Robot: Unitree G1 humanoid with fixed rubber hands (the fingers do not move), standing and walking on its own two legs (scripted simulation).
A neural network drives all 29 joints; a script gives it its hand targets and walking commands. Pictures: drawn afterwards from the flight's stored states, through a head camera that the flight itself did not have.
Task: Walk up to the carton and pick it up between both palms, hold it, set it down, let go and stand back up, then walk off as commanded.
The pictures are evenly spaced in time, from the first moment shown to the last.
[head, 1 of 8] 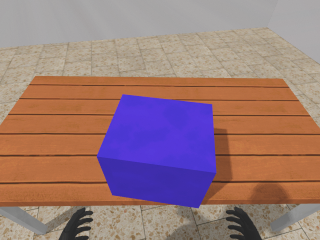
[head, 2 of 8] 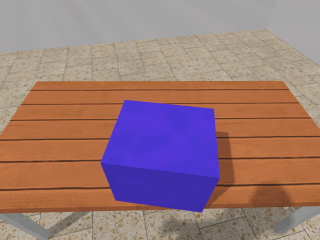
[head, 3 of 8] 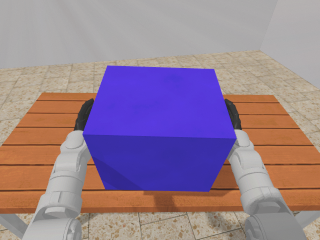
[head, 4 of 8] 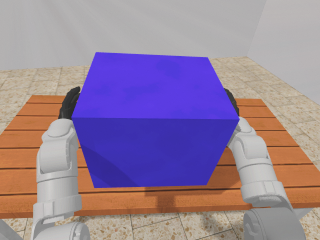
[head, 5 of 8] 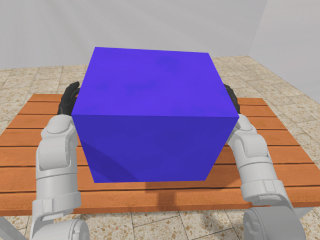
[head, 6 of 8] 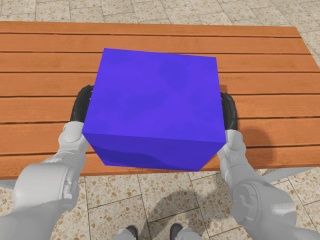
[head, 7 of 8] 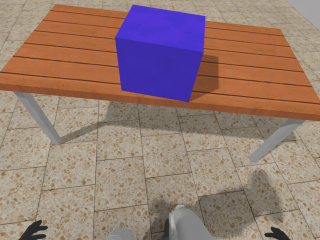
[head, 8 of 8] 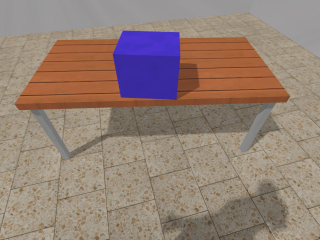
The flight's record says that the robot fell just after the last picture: no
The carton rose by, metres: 0.24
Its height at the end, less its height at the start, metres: +0.00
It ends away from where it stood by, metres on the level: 0.02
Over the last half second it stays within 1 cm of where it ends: yes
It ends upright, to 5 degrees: yes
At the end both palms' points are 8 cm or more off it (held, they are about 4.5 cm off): yes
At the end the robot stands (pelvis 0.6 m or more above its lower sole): yes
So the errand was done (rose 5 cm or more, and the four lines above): yes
